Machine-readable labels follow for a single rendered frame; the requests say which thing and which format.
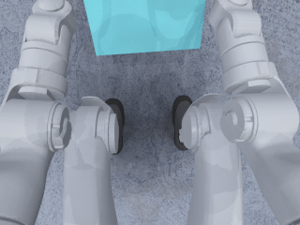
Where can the left robot forearm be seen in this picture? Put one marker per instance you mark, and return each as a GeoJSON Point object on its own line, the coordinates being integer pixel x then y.
{"type": "Point", "coordinates": [42, 70]}

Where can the right robot upper arm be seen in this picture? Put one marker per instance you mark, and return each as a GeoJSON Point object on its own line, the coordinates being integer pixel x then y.
{"type": "Point", "coordinates": [263, 126]}

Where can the left robot upper arm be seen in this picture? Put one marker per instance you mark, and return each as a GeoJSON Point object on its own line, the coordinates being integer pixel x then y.
{"type": "Point", "coordinates": [31, 131]}

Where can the right robot foot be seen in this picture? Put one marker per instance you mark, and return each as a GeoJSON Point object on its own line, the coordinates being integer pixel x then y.
{"type": "Point", "coordinates": [179, 108]}

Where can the right robot forearm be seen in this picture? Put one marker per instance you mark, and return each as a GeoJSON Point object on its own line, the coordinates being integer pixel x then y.
{"type": "Point", "coordinates": [241, 48]}

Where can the carton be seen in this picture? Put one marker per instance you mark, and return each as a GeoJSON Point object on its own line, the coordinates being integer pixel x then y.
{"type": "Point", "coordinates": [145, 26]}

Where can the left robot shin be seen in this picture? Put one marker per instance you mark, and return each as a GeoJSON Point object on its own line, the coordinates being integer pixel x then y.
{"type": "Point", "coordinates": [88, 101]}

